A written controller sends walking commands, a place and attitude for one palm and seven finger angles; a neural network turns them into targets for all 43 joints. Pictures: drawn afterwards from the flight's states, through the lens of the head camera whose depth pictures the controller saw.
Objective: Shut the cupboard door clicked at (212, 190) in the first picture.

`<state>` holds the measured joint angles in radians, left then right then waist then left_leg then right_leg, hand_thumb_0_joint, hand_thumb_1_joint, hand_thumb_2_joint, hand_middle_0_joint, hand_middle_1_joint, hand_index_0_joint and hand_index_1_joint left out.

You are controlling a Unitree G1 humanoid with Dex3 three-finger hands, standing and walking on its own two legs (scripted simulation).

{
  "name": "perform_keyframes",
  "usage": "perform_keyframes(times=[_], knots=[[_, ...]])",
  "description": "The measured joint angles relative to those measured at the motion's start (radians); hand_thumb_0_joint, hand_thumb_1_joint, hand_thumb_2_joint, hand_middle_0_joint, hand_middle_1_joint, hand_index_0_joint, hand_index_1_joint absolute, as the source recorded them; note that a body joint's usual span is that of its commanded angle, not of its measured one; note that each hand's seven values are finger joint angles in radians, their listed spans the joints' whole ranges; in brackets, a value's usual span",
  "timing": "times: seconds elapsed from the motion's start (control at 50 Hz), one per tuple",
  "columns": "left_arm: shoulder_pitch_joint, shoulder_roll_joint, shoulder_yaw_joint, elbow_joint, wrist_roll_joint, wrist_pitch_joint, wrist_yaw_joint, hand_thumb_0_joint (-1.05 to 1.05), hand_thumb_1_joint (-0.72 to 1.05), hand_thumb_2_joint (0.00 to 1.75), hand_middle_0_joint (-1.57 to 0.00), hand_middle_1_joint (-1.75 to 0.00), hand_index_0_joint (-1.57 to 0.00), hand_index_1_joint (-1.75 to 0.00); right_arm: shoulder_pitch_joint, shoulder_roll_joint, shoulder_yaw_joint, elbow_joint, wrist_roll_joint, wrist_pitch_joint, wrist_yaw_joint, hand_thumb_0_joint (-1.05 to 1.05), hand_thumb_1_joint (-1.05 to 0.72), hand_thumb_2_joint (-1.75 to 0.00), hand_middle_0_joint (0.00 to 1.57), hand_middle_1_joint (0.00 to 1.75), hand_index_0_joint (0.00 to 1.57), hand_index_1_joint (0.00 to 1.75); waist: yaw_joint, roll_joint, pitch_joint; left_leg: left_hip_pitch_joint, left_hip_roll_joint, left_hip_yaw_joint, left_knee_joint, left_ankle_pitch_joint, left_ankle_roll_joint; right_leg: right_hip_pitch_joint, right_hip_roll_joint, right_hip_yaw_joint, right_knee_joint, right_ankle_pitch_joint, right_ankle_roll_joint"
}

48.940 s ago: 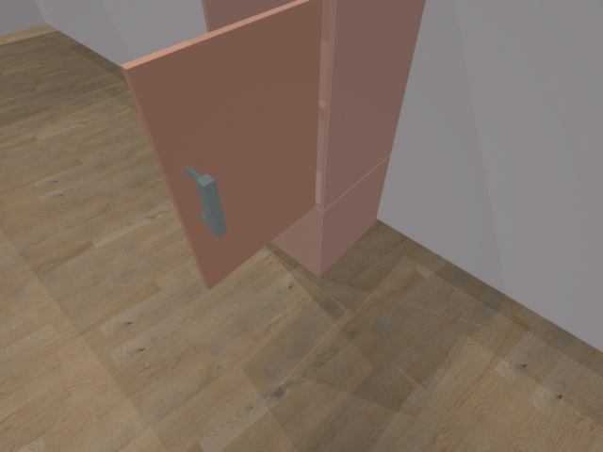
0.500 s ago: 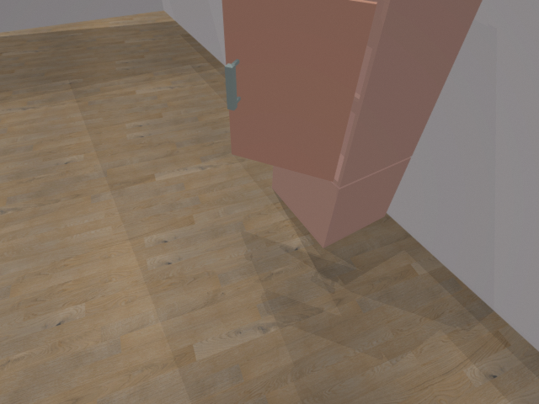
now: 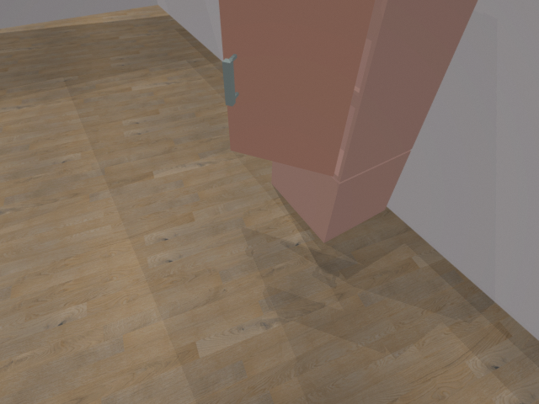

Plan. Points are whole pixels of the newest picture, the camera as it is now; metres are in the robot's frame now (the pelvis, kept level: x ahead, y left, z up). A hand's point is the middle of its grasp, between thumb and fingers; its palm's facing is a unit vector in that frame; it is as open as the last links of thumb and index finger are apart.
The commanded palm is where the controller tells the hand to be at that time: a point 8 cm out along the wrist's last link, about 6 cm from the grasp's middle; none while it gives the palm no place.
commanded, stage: look to check the result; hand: left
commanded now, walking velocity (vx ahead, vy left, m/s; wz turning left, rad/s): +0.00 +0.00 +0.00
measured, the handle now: (232, 80) +1.03 +0.16 -0.03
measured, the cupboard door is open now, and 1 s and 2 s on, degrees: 38 38 38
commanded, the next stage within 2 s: walk to a spot facing it in 0.18 s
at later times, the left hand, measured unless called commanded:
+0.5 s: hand out of the picture -0.01 +0.16 -0.18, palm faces +0.08 -0.98 -0.19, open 7.4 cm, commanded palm none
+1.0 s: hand out of the picture +0.06 +0.20 -0.15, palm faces +0.31 -0.91 -0.28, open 7.4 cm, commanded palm none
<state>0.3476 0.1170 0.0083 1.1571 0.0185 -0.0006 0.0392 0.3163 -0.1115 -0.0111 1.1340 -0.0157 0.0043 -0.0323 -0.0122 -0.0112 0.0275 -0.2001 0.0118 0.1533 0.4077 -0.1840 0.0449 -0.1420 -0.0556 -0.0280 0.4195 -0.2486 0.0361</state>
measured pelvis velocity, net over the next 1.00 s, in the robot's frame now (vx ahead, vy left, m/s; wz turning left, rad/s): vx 0.00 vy -0.04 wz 0.34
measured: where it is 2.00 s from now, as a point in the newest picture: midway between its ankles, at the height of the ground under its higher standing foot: (226, 400)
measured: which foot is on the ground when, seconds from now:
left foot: down 0.00-1.00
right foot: down 0.00-0.68, up 0.70-1.00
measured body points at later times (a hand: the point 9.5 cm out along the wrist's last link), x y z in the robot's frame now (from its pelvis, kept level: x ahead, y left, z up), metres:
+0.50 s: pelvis +0.00 -0.01 -0.01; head +0.03 +0.00 +0.44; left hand -0.01 +0.21 -0.17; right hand -0.01 -0.22 -0.17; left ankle +0.03 +0.09 -0.74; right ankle -0.01 -0.14 -0.74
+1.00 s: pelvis +0.00 -0.04 -0.01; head +0.06 -0.03 +0.44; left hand +0.05 +0.25 -0.13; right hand +0.13 -0.28 -0.15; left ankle +0.03 +0.09 -0.74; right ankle +0.00 -0.17 -0.72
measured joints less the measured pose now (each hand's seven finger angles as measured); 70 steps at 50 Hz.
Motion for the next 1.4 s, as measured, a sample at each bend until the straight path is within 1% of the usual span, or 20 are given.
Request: perform_keyframes(times=[0.36, 0.58, 0.64, 0.7, 0.74, 0.78, 0.82, 0.86, 0.92, 0.96, 1.0, 1.02, 1.04, 1.08, 1.12, 1.18, 1.24, 1.3, 1.36, 1.4], knots=[[-0.031, 0.005, 0.001, -0.012, 0.0, -0.003, -0.002, 0.0, 0.9, 0.89, -0.2, -0.3, -0.2, -0.3, -0.012, -0.012, -0.002, -0.003, 0.0, -0.002, 0.002, 0.01, -0.91, -0.9, 0.2, 0.3, 0.2, 0.3, -0.007, 0.0, 0.009, 0.005, 0.005, 0.001, -0.003, -0.004, -0.007, 0.003, 0.005, 0.001, -0.002, -0.006, -0.005], [-0.081, 0.032, 0.051, -0.105, 0.004, 0.019, -0.006, 0.0, 0.9, 0.89, -0.2, -0.3, -0.2, -0.3, -0.031, -0.031, -0.029, -0.063, -0.006, 0.039, 0.022, 0.01, -0.91, -0.9, 0.2, 0.3, 0.2, 0.3, -0.013, 0.011, 0.049, -0.131, -0.015, -0.088, 0.164, -0.059, -0.006, -0.079, -0.022, -0.087, 0.144, -0.089, -0.009], [-0.09, 0.048, 0.064, -0.133, 0.008, 0.026, -0.006, 0.0, 0.9, 0.89, -0.2, -0.3, -0.2, -0.3, -0.046, -0.046, -0.04, -0.09, -0.008, 0.045, 0.028, 0.01, -0.91, -0.9, 0.2, 0.3, 0.2, 0.3, -0.013, 0.007, 0.061, -0.169, -0.023, -0.113, 0.237, -0.092, -0.006, -0.094, -0.032, -0.111, 0.196, -0.122, -0.006], [-0.105, 0.072, 0.075, -0.151, 0.008, 0.039, -0.006, 0.0, 0.9, 0.89, -0.2, -0.3, -0.2, -0.3, -0.062, -0.055, -0.047, -0.123, -0.012, 0.041, 0.032, 0.01, -0.91, -0.9, 0.2, 0.3, 0.2, 0.3, -0.014, -0.019, 0.063, -0.189, -0.045, -0.123, 0.274, -0.112, 0.01, -0.118, -0.053, -0.117, 0.263, -0.159, -0.003], [-0.13, 0.085, 0.08, -0.163, 0.006, 0.053, -0.005, 0.0, 0.9, 0.89, -0.2, -0.3, -0.2, -0.3, -0.074, -0.063, -0.048, -0.147, -0.019, 0.03, 0.026, 0.01, -0.91, -0.9, 0.2, 0.3, 0.2, 0.3, -0.02, -0.018, 0.064, -0.2, -0.052, -0.138, 0.266, -0.102, 0.013, -0.179, -0.027, -0.069, 0.415, -0.244, -0.005], [-0.161, 0.093, 0.082, -0.175, 0.009, 0.061, -0.008, 0.0, 0.9, 0.89, -0.2, -0.3, -0.2, -0.3, -0.081, -0.074, -0.049, -0.166, -0.02, 0.023, 0.02, 0.01, -0.91, -0.9, 0.2, 0.3, 0.2, 0.3, -0.027, -0.006, 0.061, -0.198, -0.06, -0.162, 0.218, -0.067, 0.011, -0.245, 0.003, -0.027, 0.567, -0.242, -0.005], [-0.188, 0.099, 0.082, -0.198, 0.009, 0.054, -0.015, 0.0, 0.9, 0.89, -0.2, -0.3, -0.2, -0.3, -0.083, -0.087, -0.047, -0.177, -0.022, 0.022, 0.016, 0.01, -0.91, -0.9, 0.2, 0.3, 0.2, 0.3, -0.029, 0.009, 0.055, -0.191, -0.066, -0.191, 0.158, -0.026, 0.009, -0.284, 0.022, -0.004, 0.633, -0.206, 0.002], [-0.21, 0.104, 0.08, -0.226, 0.007, 0.045, -0.019, 0.0, 0.9, 0.89, -0.2, -0.3, -0.2, -0.3, -0.086, -0.101, -0.047, -0.184, -0.023, 0.025, 0.015, 0.01, -0.91, -0.9, 0.2, 0.3, 0.2, 0.3, -0.028, 0.023, 0.05, -0.183, -0.07, -0.221, 0.104, 0.011, 0.004, -0.296, 0.033, 0.01, 0.62, -0.185, 0.009], [-0.235, 0.11, 0.076, -0.263, 0.003, 0.038, -0.024, 0.0, 0.9, 0.89, -0.2, -0.3, -0.2, -0.3, -0.089, -0.118, -0.05, -0.193, -0.026, 0.032, 0.017, 0.01, -0.91, -0.9, 0.2, 0.3, 0.2, 0.3, -0.032, 0.039, 0.042, -0.178, -0.075, -0.268, 0.057, 0.046, -0.009, -0.272, 0.046, 0.029, 0.514, -0.193, 0.013], [-0.241, 0.112, 0.071, -0.281, 0.002, 0.036, -0.028, 0.0, 0.9, 0.89, -0.2, -0.3, -0.2, -0.3, -0.088, -0.129, -0.055, -0.199, -0.028, 0.039, 0.021, 0.01, -0.91, -0.9, 0.2, 0.3, 0.2, 0.3, -0.037, 0.048, 0.032, -0.18, -0.081, -0.301, 0.046, 0.055, -0.021, -0.231, 0.055, 0.035, 0.403, -0.202, 0.008], [-0.23, 0.114, 0.065, -0.296, 0.002, 0.028, -0.037, 0.0, 0.9, 0.89, -0.2, -0.3, -0.2, -0.3, -0.082, -0.137, -0.062, -0.202, -0.027, 0.049, 0.024, 0.01, -0.91, -0.9, 0.2, 0.3, 0.2, 0.3, -0.036, 0.054, 0.016, -0.19, -0.091, -0.331, 0.064, 0.038, -0.033, -0.156, 0.066, 0.028, 0.234, -0.186, -0.003], [-0.211, 0.124, 0.062, -0.31, 0.006, 0.02, -0.04, 0.0, 0.9, 0.89, -0.2, -0.3, -0.2, -0.3, -0.075, -0.135, -0.067, -0.205, -0.022, 0.055, 0.025, 0.01, -0.91, -0.9, 0.2, 0.3, 0.2, 0.3, -0.03, 0.034, -0.002, -0.218, -0.111, -0.327, 0.116, -0.036, -0.038, -0.106, 0.052, 0.037, 0.117, -0.219, -0.02], [-0.197, 0.125, 0.061, -0.313, 0.012, 0.012, -0.037, 0.0, 0.9, 0.89, -0.2, -0.3, -0.2, -0.3, -0.078, -0.137, -0.073, -0.202, -0.018, 0.058, 0.025, 0.01, -0.91, -0.9, 0.2, 0.3, 0.2, 0.3, -0.017, 0.025, -0.009, -0.261, -0.117, -0.307, 0.22, -0.135, -0.048, -0.101, 0.046, 0.041, 0.08, -0.163, -0.037], [-0.173, 0.107, 0.053, -0.294, 0.009, 0.014, -0.029, 0.0, 0.9, 0.89, -0.2, -0.3, -0.2, -0.3, -0.092, -0.156, -0.082, -0.198, -0.02, 0.064, 0.031, 0.01, -0.91, -0.9, 0.2, 0.3, 0.2, 0.3, -0.019, 0.049, 0.005, -0.337, -0.106, -0.273, 0.461, -0.216, -0.058, -0.077, 0.046, 0.006, 0.084, -0.104, -0.053], [-0.134, 0.094, 0.049, -0.272, 0.005, 0.01, -0.029, 0.0, 0.9, 0.89, -0.2, -0.3, -0.2, -0.3, -0.092, -0.167, -0.086, -0.205, -0.025, 0.06, 0.042, 0.01, -0.91, -0.9, 0.2, 0.3, 0.2, 0.3, -0.024, 0.055, 0.008, -0.39, -0.084, -0.22, 0.63, -0.197, -0.07, -0.025, 0.03, -0.026, 0.04, -0.088, -0.056], [-0.075, 0.082, 0.047, -0.243, 0.003, -0.012, -0.027, 0.0, 0.9, 0.89, -0.2, -0.3, -0.2, -0.3, -0.101, -0.171, -0.083, -0.214, -0.022, 0.052, 0.059, 0.01, -0.91, -0.9, 0.19, 0.3, 0.2, 0.3, -0.026, 0.043, 0.021, -0.43, -0.036, -0.168, 0.739, -0.122, -0.08, 0.047, 0.007, -0.068, -0.025, -0.083, -0.055], [-0.027, 0.069, 0.042, -0.222, 0.005, -0.034, -0.025, 0.0, 0.9, 0.89, -0.2, -0.3, -0.2, -0.3, -0.124, -0.17, -0.076, -0.218, -0.02, 0.052, 0.068, 0.01, -0.91, -0.9, 0.19, 0.3, 0.2, 0.3, -0.02, 0.035, 0.048, -0.441, 0.0, -0.142, 0.724, -0.09, -0.076, 0.102, -0.008, -0.121, -0.054, -0.099, -0.05], [0.023, 0.057, 0.036, -0.205, 0.01, -0.045, -0.022, 0.0, 0.9, 0.89, -0.2, -0.3, -0.2, -0.3, -0.159, -0.164, -0.064, -0.215, -0.018, 0.059, 0.074, 0.01, -0.91, -0.9, 0.19, 0.3, 0.2, 0.3, -0.002, 0.03, 0.071, -0.433, 0.018, -0.113, 0.645, -0.082, -0.064, 0.15, -0.017, -0.177, -0.064, -0.128, -0.041], [0.077, 0.051, 0.033, -0.186, 0.012, -0.048, -0.021, 0.0, 0.9, 0.89, -0.2, -0.3, -0.2, -0.3, -0.208, -0.154, -0.05, -0.217, -0.018, 0.06, 0.08, 0.01, -0.91, -0.9, 0.19, 0.3, 0.2, 0.3, 0.026, 0.021, 0.091, -0.402, 0.015, -0.073, 0.511, -0.087, -0.044, 0.19, -0.023, -0.225, -0.06, -0.167, -0.028], [0.111, 0.051, 0.032, -0.168, 0.012, -0.047, -0.023, 0.0, 0.9, 0.89, -0.2, -0.3, -0.2, -0.3, -0.244, -0.145, -0.04, -0.227, -0.018, 0.052, 0.081, 0.01, -0.91, -0.9, 0.19, 0.3, 0.2, 0.3, 0.042, 0.009, 0.103, -0.362, -0.005, -0.039, 0.409, -0.11, -0.022, 0.208, -0.035, -0.251, -0.037, -0.202, -0.016]])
